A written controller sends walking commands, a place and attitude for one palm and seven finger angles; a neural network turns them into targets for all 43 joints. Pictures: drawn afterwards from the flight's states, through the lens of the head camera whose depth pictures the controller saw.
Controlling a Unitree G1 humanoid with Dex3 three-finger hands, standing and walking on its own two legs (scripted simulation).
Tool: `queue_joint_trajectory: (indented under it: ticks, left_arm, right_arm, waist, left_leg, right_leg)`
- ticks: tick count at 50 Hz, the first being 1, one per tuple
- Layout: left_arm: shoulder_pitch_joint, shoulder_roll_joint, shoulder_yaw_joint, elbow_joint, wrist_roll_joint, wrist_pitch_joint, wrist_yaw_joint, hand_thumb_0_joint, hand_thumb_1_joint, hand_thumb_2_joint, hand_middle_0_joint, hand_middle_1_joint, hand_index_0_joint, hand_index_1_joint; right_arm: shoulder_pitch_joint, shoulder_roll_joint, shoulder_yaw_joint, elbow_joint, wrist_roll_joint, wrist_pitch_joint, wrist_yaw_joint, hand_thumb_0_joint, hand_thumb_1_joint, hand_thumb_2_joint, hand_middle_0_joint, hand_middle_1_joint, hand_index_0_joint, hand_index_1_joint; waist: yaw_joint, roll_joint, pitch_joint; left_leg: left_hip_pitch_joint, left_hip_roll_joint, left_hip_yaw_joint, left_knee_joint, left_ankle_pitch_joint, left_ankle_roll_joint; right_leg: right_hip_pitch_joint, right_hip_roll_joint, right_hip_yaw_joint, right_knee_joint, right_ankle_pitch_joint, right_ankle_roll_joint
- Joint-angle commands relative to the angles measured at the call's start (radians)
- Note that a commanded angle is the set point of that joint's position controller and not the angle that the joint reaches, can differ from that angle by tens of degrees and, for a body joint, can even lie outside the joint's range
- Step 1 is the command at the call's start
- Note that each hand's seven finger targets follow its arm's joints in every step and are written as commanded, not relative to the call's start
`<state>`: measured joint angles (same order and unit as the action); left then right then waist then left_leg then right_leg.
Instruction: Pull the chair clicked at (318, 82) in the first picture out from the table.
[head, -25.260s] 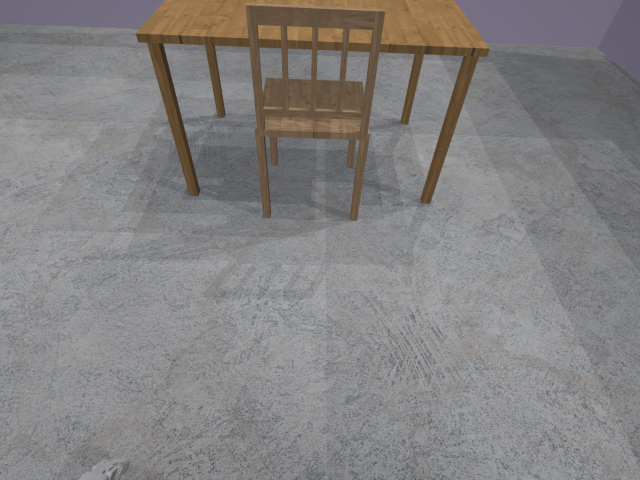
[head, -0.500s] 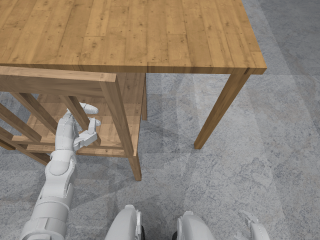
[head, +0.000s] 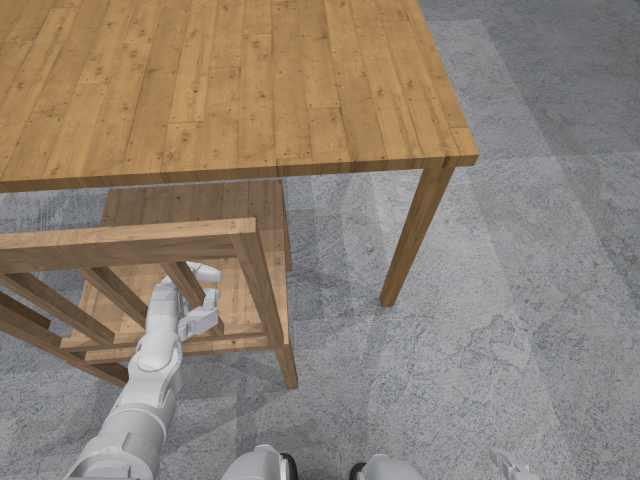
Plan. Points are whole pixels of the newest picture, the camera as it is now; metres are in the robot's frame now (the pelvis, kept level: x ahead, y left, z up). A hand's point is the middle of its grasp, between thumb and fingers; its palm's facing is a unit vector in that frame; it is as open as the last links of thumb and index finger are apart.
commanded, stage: step backward, pulling the chair out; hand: left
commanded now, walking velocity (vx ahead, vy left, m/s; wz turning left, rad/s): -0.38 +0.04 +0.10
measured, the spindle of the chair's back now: (132, 305) +0.35 +0.28 -0.08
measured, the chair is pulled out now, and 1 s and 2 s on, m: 0.10 0.21 0.37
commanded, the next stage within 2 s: none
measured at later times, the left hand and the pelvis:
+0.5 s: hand (228, 354) +0.27 +0.13 -0.06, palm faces +0.01 -0.98 -0.18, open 5.1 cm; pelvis -0.05 +0.00 +0.00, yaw +0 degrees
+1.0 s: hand (225, 386) +0.23 +0.13 -0.06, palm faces -0.03 -0.99 -0.17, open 5.1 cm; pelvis -0.11 +0.02 +0.00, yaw +5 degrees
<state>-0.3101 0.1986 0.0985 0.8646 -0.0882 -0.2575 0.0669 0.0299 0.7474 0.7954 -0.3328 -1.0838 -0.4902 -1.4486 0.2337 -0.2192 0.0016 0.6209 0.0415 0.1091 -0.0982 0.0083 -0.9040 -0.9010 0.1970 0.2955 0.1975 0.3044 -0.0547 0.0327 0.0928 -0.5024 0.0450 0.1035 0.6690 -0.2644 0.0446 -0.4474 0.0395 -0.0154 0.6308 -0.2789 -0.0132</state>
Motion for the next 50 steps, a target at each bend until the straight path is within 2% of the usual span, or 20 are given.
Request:
queue_joint_trajectory:
  ticks: [1, 6, 11, 18, 23, 26, 29, 30, 32, 33, 35, 37, 38, 41, 43, 46, 47, 48, 49, 50]
  left_arm:
    - [-0.200, 0.170, -0.025, -0.152, 0.051, -0.039, 0.028, 0.000, 0.900, 0.900, -0.500, -1.450, -0.500, -1.450]
    - [-0.271, 0.180, -0.055, -0.071, 0.064, -0.047, 0.050, 0.000, 0.900, 0.900, -0.500, -1.450, -0.500, -1.450]
    - [-0.325, 0.135, -0.099, -0.010, 0.059, -0.054, 0.054, 0.000, 0.900, 0.900, -0.500, -1.450, -0.500, -1.450]
    - [-0.349, 0.076, -0.128, -0.022, 0.053, -0.050, 0.053, 0.000, 0.900, 0.900, -0.500, -1.450, -0.500, -1.450]
    - [-0.331, 0.070, -0.124, -0.040, 0.058, -0.035, 0.047, 0.000, 0.900, 0.900, -0.500, -1.450, -0.500, -1.450]
    - [-0.329, 0.066, -0.118, -0.051, 0.061, -0.027, 0.042, 0.000, 0.900, 0.900, -0.500, -1.450, -0.500, -1.450]
    - [-0.306, 0.080, -0.105, -0.057, 0.059, -0.022, 0.045, 0.000, 0.900, 0.900, -0.500, -1.450, -0.500, -1.450]
    - [-0.304, 0.096, -0.093, -0.060, 0.059, -0.027, 0.049, 0.000, 0.900, 0.900, -0.500, -1.450, -0.500, -1.450]
    - [-0.293, 0.158, -0.059, -0.040, 0.066, -0.027, 0.068, 0.000, 0.900, 0.900, -0.500, -1.450, -0.500, -1.450]
    - [-0.309, 0.143, -0.069, -0.013, 0.069, -0.013, 0.074, 0.000, 0.900, 0.900, -0.500, -1.450, -0.500, -1.450]
    - [-0.322, 0.119, -0.068, -0.011, 0.073, -0.001, 0.071, 0.000, 0.900, 0.900, -0.500, -1.450, -0.500, -1.450]
    - [-0.328, 0.151, -0.040, -0.025, 0.080, -0.010, 0.071, 0.000, 0.900, 0.900, -0.500, -1.450, -0.500, -1.450]
    - [-0.316, 0.155, -0.027, -0.015, 0.080, -0.015, 0.076, 0.000, 0.900, 0.900, -0.500, -1.450, -0.500, -1.450]
    - [-0.298, 0.104, -0.064, -0.017, 0.078, -0.004, 0.069, 0.000, 0.900, 0.900, -0.500, -1.450, -0.500, -1.450]
    - [-0.297, 0.086, -0.082, -0.016, 0.079, 0.009, 0.063, 0.000, 0.900, 0.900, -0.500, -1.450, -0.500, -1.450]
    - [-0.332, 0.060, -0.124, -0.084, 0.081, 0.016, 0.051, 0.000, 0.900, 0.900, -0.500, -1.450, -0.500, -1.450]
    - [-0.334, 0.049, -0.135, -0.107, 0.075, 0.016, 0.046, 0.000, 0.900, 0.900, -0.500, -1.450, -0.500, -1.450]
    - [-0.340, 0.026, -0.146, -0.149, 0.081, 0.015, 0.040, 0.000, 0.900, 0.900, -0.500, -1.450, -0.500, -1.450]
    - [-0.322, -0.014, -0.175, -0.155, 0.080, 0.016, 0.026, 0.000, 0.900, 0.900, -0.500, -1.450, -0.500, -1.450]
    - [-0.361, -0.023, -0.191, -0.222, 0.086, 0.004, 0.017, 0.000, 0.900, 0.900, -0.500, -1.450, -0.500, -1.450]
  right_arm:
    - [0.038, -0.144, -0.055, -0.088, 0.001, -0.046, -0.034, 0.000, -0.900, -0.900, 0.200, 0.300, 0.200, 0.300]
    - [0.030, -0.147, -0.047, -0.052, 0.007, -0.053, -0.044, 0.000, -0.900, -0.900, 0.200, 0.300, 0.200, 0.300]
    - [0.016, -0.154, -0.035, -0.029, 0.017, -0.074, -0.053, 0.000, -0.900, -0.900, 0.200, 0.300, 0.200, 0.300]
    - [-0.011, -0.152, -0.021, -0.036, 0.007, -0.102, -0.057, 0.000, -0.900, -0.900, 0.200, 0.300, 0.200, 0.300]
    - [0.017, -0.154, -0.025, -0.027, -0.014, -0.121, -0.046, 0.000, -0.900, -0.900, 0.200, 0.300, 0.200, 0.300]
    - [-0.005, -0.155, -0.032, -0.032, -0.013, -0.127, -0.038, 0.000, -0.900, -0.900, 0.200, 0.300, 0.200, 0.300]
    - [-0.016, -0.150, -0.035, -0.038, -0.012, -0.132, -0.035, 0.000, -0.900, -0.900, 0.200, 0.300, 0.200, 0.300]
    - [-0.012, -0.145, -0.037, -0.040, -0.010, -0.136, -0.035, 0.000, -0.900, -0.900, 0.200, 0.300, 0.200, 0.300]
    - [0.018, -0.148, -0.053, -0.015, -0.006, -0.133, -0.031, 0.000, -0.900, -0.900, 0.200, 0.300, 0.200, 0.300]
    - [-0.020, -0.144, -0.050, -0.004, -0.011, -0.127, -0.022, 0.000, -0.900, -0.900, 0.200, 0.300, 0.200, 0.300]
    - [-0.042, -0.126, -0.032, 0.005, -0.023, -0.137, -0.011, 0.000, -0.900, -0.900, 0.200, 0.300, 0.200, 0.300]
    - [-0.044, -0.126, -0.020, 0.012, -0.022, -0.143, -0.010, 0.000, -0.900, -0.900, 0.200, 0.300, 0.200, 0.300]
    - [-0.037, -0.127, -0.020, 0.025, -0.019, -0.143, -0.013, 0.000, -0.900, -0.900, 0.200, 0.300, 0.200, 0.300]
    - [0.000, -0.138, -0.025, 0.040, -0.020, -0.150, -0.019, 0.000, -0.900, -0.900, 0.200, 0.300, 0.200, 0.300]
    - [0.035, -0.143, -0.024, 0.053, -0.018, -0.148, -0.029, 0.000, -0.900, -0.900, 0.200, 0.300, 0.200, 0.300]
    - [0.055, -0.159, -0.042, 0.035, -0.014, -0.124, -0.044, 0.000, -0.900, -0.900, 0.200, 0.300, 0.200, 0.300]
    - [0.037, -0.180, -0.054, 0.012, -0.014, -0.115, -0.048, 0.000, -0.900, -0.900, 0.200, 0.300, 0.200, 0.300]
    - [0.043, -0.175, -0.060, -0.013, -0.017, -0.101, -0.044, 0.000, -0.900, -0.900, 0.200, 0.300, 0.200, 0.300]
    - [0.050, -0.169, -0.067, -0.027, -0.009, -0.089, -0.034, 0.000, -0.900, -0.900, 0.200, 0.300, 0.200, 0.300]
    - [0.026, -0.148, -0.060, -0.049, -0.018, -0.083, -0.032, 0.000, -0.900, -0.900, 0.200, 0.300, 0.200, 0.300]
  waist:
    - [0.004, -0.019, -0.440]
    - [0.001, -0.030, -0.364]
    - [0.006, -0.085, -0.285]
    - [0.028, 0.127, -0.299]
    - [0.024, 0.093, -0.340]
    - [0.026, 0.094, -0.312]
    - [0.032, 0.036, -0.277]
    - [0.029, -0.026, -0.277]
    - [0.025, -0.189, -0.297]
    - [0.048, -0.203, -0.285]
    - [0.049, -0.153, -0.311]
    - [0.038, -0.104, -0.332]
    - [0.036, -0.128, -0.340]
    - [0.053, -0.195, -0.352]
    - [0.039, -0.207, -0.367]
    - [0.013, -0.172, -0.412]
    - [0.015, -0.070, -0.401]
    - [0.017, -0.007, -0.417]
    - [0.015, -0.038, -0.434]
    - [-0.007, 0.073, -0.426]
  left_leg:
    - [0.227, 0.124, -0.154, -0.080, 0.202, -0.019]
    - [0.227, 0.055, -0.125, -0.073, -0.007, -0.034]
    - [0.225, 0.074, -0.171, -0.170, -0.065, -0.008]
    - [0.183, 0.234, -0.348, -0.375, -0.120, 0.063]
    - [0.247, 0.259, -0.301, -0.283, 0.106, 0.073]
    - [0.133, 0.244, -0.271, -0.276, -0.031, 0.063]
    - [0.026, 0.198, -0.240, -0.240, -0.172, 0.039]
    - [0.021, 0.152, -0.211, -0.184, -0.225, 0.018]
    - [0.157, 0.002, -0.100, 0.165, -0.221, -0.062]
    - [0.144, -0.030, -0.134, 0.388, -0.238, -0.073]
    - [0.009, -0.031, -0.206, 0.497, -0.246, -0.076]
    - [0.030, -0.019, -0.206, 0.398, -0.229, -0.083]
    - [0.053, -0.024, -0.189, 0.325, -0.249, -0.084]
    - [0.092, -0.036, -0.139, 0.126, -0.279, -0.079]
    - [0.123, -0.027, -0.112, -0.058, -0.221, -0.079]
    - [0.234, 0.037, -0.110, -0.307, 0.084, -0.059]
    - [0.268, 0.111, -0.179, -0.310, 0.274, -0.030]
    - [0.308, 0.156, -0.185, -0.267, 0.442, -0.016]
    - [0.339, 0.173, -0.151, -0.234, 0.499, -0.026]
    - [0.346, 0.151, -0.109, -0.198, 0.589, -0.043]
  right_leg:
    - [0.189, -0.189, 0.177, -0.097, 0.445, -0.023]
    - [0.113, -0.254, 0.239, -0.234, 0.210, -0.023]
    - [0.069, -0.202, 0.169, -0.277, -0.036, -0.001]
    - [0.089, -0.077, 0.051, 0.035, -0.097, -0.008]
    - [0.141, -0.081, 0.045, 0.005, -0.032, -0.006]
    - [0.216, -0.093, 0.050, -0.019, -0.019, -0.012]
    - [0.245, -0.131, 0.103, -0.063, -0.040, -0.031]
    - [0.217, -0.174, 0.172, -0.132, -0.095, -0.048]
    - [0.016, -0.377, 0.406, -0.378, -0.296, -0.135]
    - [-0.006, -0.448, 0.433, -0.433, -0.278, -0.175]
    - [0.152, -0.457, 0.378, -0.367, -0.046, -0.184]
    - [0.225, -0.402, 0.238, -0.269, 0.160, -0.147]
    - [0.250, -0.384, 0.205, -0.251, 0.232, -0.130]
    - [0.327, -0.377, 0.211, -0.262, 0.334, -0.115]
    - [0.375, -0.362, 0.175, -0.238, 0.427, -0.098]
    - [0.394, -0.286, 0.085, -0.106, 0.526, -0.025]
    - [0.348, -0.206, 0.034, -0.048, 0.542, 0.006]
    - [0.316, -0.165, 0.008, -0.015, 0.555, 0.020]
    - [0.306, -0.148, 0.000, -0.012, 0.537, 0.019]
    - [0.293, -0.162, -0.020, 0.028, 0.641, 0.016]
